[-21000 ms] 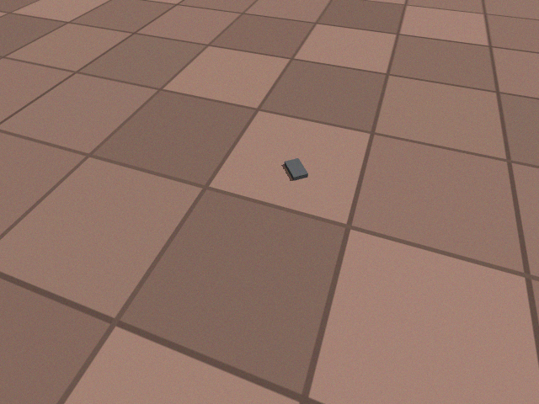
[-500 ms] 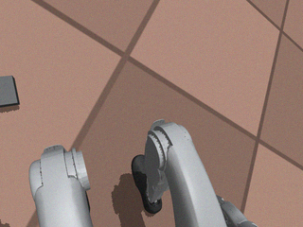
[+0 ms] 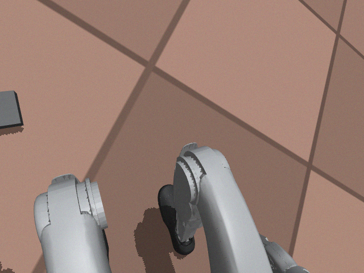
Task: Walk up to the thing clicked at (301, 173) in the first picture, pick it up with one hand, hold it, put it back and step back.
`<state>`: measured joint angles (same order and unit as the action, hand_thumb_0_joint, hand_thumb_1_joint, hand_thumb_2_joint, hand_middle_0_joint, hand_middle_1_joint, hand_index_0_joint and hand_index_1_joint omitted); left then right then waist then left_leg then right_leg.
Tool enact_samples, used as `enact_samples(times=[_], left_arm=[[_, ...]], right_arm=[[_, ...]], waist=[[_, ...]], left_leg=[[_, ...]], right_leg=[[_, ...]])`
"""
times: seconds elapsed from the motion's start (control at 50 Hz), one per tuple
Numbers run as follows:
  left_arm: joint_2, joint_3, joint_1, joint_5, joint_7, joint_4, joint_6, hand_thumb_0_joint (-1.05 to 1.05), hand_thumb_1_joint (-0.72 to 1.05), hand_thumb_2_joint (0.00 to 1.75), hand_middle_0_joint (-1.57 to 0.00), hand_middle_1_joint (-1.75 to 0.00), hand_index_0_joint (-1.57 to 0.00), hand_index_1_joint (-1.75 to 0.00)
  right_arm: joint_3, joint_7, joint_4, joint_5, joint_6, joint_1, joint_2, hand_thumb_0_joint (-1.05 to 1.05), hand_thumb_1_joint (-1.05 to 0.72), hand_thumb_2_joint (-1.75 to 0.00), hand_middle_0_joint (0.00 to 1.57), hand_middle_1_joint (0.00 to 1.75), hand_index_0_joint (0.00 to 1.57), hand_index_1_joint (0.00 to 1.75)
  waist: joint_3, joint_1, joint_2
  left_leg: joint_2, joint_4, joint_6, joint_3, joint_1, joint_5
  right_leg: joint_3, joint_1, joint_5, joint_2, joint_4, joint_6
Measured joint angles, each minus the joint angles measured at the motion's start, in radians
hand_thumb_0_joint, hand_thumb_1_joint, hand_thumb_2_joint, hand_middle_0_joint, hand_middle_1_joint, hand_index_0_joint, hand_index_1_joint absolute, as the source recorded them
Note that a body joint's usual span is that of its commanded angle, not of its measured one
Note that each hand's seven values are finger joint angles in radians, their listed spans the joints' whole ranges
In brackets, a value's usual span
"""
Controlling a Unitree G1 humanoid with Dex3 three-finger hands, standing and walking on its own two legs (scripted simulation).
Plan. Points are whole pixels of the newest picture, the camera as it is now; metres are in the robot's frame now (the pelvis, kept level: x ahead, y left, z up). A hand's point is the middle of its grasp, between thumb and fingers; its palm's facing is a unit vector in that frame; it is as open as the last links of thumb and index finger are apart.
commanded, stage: rise first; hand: left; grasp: from above
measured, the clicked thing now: out of the picture +0.48 +0.33 -0.30
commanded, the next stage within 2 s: approach in 0.08 s
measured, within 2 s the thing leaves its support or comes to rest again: neither
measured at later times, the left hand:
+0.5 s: hand out of the picture +0.48 +0.32 -0.18, palm faces -0.41 -0.07 -0.91, open 14.0 cm
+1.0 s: hand out of the picture +0.46 +0.35 -0.19, palm faces -0.51 -0.11 -0.85, open 13.9 cm
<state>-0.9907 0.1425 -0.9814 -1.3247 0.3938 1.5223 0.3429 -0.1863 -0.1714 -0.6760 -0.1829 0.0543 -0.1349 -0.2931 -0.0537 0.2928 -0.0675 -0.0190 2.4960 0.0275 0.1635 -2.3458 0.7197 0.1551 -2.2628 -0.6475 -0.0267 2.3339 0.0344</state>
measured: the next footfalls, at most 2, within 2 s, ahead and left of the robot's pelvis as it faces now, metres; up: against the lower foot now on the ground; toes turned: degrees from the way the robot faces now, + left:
none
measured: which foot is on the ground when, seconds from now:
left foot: down 0.00-1.00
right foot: down 0.00-1.00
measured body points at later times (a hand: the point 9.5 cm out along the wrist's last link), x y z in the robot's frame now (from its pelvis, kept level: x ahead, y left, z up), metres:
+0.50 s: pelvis +0.00 +0.00 +0.00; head +0.25 +0.12 +0.35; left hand +0.50 +0.32 -0.13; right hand +0.05 -0.26 -0.07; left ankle +0.06 +0.11 -0.28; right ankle +0.11 -0.12 -0.28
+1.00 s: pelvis -0.01 +0.00 +0.00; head +0.26 +0.11 +0.34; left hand +0.48 +0.35 -0.14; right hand +0.04 -0.27 -0.07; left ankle +0.06 +0.11 -0.28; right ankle +0.11 -0.12 -0.28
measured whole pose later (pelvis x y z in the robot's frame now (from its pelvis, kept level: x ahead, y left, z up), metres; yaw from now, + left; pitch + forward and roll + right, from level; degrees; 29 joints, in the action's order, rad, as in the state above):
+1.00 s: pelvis -0.01 +0.00 +0.00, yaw +0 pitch +31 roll -12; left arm -1.01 0.06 -1.07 -1.25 0.25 1.45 0.35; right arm -0.22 -0.13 -0.65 -0.17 0.03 -0.15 -0.33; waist -0.10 0.30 -0.08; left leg -0.02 2.47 0.02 0.17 -2.34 0.69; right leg 0.16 -2.26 -0.62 -0.03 2.31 0.03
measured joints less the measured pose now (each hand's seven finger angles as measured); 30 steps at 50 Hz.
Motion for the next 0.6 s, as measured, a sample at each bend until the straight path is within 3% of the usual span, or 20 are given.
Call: enact_samples(times=[0.06, 0.2, 0.36, 0.48, 0.6], left_arm=[[-0.001, 0.011, 0.007, -0.004, -0.007, -0.007, 0.015, 0.0, -0.54, 1.03, -0.08, -0.99, -0.07, -1.01], [-0.004, -0.007, -0.017, -0.022, 0.007, 0.001, 0.038, 0.0, -0.55, 1.04, -0.09, -0.98, -0.07, -1.0], [0.02, -0.069, -0.065, -0.043, 0.027, 0.016, 0.008, 0.0, -0.54, 1.03, -0.08, -1.02, -0.08, -1.03], [0.055, -0.11, -0.14, -0.037, 0.042, 0.044, -0.043, 0.0, -0.53, 1.01, -0.08, -1.05, -0.09, -1.06], [0.065, -0.077, -0.158, -0.037, 0.051, 0.057, -0.103, 0.0, -0.52, 1.0, -0.09, -1.06, -0.09, -1.06]], right_arm=[[-0.002, 0.0, 0.005, 0.0, -0.005, 0.002, -0.002, 0.0, -0.91, -0.9, 0.2, 0.3, 0.2, 0.3], [-0.001, 0.003, -0.003, 0.0, -0.007, 0.008, -0.004, 0.0, -0.91, -0.9, 0.2, 0.3, 0.2, 0.3], [0.006, 0.008, -0.014, 0.001, 0.004, -0.003, 0.004, 0.0, -0.91, -0.9, 0.2, 0.3, 0.2, 0.3], [-0.003, 0.015, -0.015, 0.002, 0.017, -0.015, 0.014, 0.0, -0.91, -0.9, 0.2, 0.3, 0.2, 0.3], [-0.019, 0.022, 0.015, 0.014, 0.014, -0.039, 0.005, 0.0, -0.91, -0.9, 0.2, 0.3, 0.2, 0.3]], waist=[[-0.001, -0.002, -0.002], [0.009, -0.002, -0.011], [0.03, 0.007, -0.01], [0.035, 0.041, -0.007], [0.026, 0.083, 0.02]], left_leg=[[-0.001, -0.002, -0.001, 0.002, 0.004, -0.001], [-0.002, 0.0, -0.003, 0.004, 0.006, -0.005], [-0.001, -0.004, 0.0, -0.004, -0.005, -0.007], [-0.001, -0.013, -0.003, -0.007, -0.01, -0.006], [0.002, -0.022, -0.006, -0.004, -0.018, -0.007]], right_leg=[[0.002, 0.005, 0.001, 0.0, -0.003, 0.0], [0.004, 0.008, 0.005, 0.001, -0.001, -0.002], [-0.003, -0.006, 0.005, 0.001, -0.001, -0.002], [-0.007, -0.014, 0.004, 0.002, -0.005, -0.004], [-0.004, -0.026, 0.009, -0.001, -0.016, -0.006]])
